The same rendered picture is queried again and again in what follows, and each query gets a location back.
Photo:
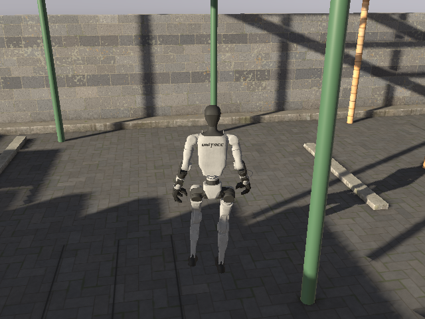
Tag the robot left upper arm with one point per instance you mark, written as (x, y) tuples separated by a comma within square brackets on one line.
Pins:
[(188, 151)]

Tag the robot right foot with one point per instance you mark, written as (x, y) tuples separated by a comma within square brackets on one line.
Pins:
[(220, 267)]

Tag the right robot hand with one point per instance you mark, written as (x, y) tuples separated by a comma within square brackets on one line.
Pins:
[(241, 185)]

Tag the left robot hand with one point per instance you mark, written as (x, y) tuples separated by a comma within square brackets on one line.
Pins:
[(176, 193)]

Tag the robot right upper arm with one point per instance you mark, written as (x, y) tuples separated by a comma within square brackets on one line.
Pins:
[(236, 151)]

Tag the left robot thigh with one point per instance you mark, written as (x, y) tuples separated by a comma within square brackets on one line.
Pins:
[(196, 194)]

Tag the left robot forearm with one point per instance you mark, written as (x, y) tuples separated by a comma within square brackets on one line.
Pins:
[(180, 177)]

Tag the right robot forearm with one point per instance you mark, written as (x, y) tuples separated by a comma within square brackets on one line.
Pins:
[(243, 175)]

